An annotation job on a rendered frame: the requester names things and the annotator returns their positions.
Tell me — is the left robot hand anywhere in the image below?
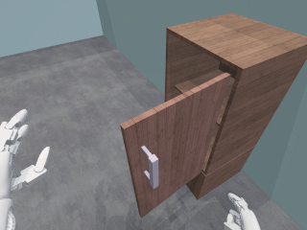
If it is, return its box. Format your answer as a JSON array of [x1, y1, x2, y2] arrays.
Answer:
[[0, 109, 50, 198]]

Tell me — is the handle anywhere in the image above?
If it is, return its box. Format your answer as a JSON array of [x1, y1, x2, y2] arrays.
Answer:
[[141, 146, 159, 189]]

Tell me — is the cupboard door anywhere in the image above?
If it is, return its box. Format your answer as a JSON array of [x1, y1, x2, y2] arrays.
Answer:
[[120, 72, 231, 218]]

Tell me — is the robot left forearm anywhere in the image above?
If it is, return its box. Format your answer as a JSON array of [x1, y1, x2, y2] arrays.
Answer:
[[0, 198, 17, 230]]

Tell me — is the right robot hand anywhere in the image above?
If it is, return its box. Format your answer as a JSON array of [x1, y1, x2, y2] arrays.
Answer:
[[224, 193, 261, 230]]

